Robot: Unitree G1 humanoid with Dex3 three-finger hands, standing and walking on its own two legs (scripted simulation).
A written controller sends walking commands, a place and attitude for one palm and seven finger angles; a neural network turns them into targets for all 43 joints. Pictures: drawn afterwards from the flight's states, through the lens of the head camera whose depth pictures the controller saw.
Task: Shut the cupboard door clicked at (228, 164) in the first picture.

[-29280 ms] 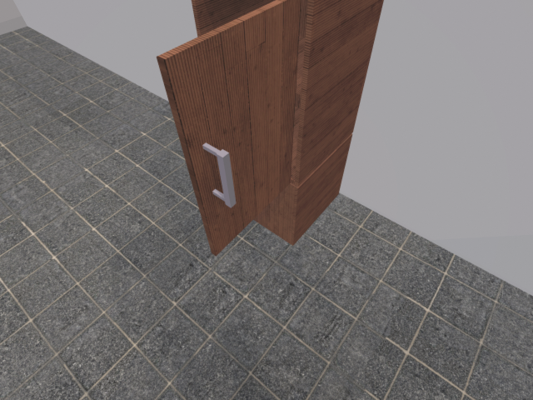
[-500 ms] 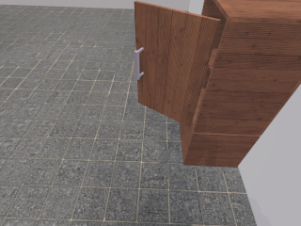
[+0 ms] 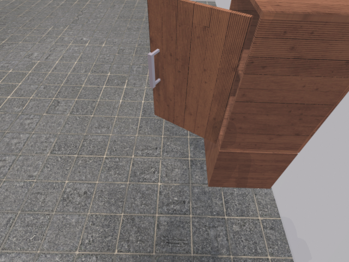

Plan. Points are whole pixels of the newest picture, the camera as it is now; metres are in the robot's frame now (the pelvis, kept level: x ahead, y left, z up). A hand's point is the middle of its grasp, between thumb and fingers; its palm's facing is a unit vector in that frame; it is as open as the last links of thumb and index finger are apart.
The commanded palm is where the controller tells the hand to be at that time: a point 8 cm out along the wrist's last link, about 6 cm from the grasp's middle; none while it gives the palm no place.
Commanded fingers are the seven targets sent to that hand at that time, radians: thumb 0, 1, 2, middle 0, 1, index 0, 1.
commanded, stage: look to check the result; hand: left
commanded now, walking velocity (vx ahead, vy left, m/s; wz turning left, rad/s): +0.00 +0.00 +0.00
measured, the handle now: (154, 69) +0.85 +0.13 -0.03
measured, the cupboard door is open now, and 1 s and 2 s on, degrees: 59 59 59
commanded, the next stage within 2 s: walk to a spot facing it in 0.34 s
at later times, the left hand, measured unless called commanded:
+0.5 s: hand out of the picture -0.01 +0.16 -0.18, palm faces +0.01 -0.98 -0.19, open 7.4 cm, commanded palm none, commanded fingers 0.00 0.90 0.90 -0.20 -0.30 -0.20 -0.30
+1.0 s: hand out of the picture +0.03 +0.24 -0.18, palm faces +0.26 -0.93 -0.26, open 7.4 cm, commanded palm none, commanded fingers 0.00 0.90 0.90 -0.20 -0.30 -0.20 -0.30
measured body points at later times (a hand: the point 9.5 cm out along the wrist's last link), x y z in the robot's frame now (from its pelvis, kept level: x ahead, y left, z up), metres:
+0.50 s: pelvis +0.01 -0.01 +0.00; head +0.02 +0.00 +0.45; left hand -0.01 +0.21 -0.16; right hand +0.02 -0.24 -0.16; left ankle +0.05 +0.08 -0.74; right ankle -0.08 -0.08 -0.74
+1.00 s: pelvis +0.00 +0.02 -0.02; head +0.05 +0.04 +0.43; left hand +0.01 +0.29 -0.16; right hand +0.10 -0.22 -0.16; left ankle +0.04 +0.12 -0.74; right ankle +0.00 -0.13 -0.68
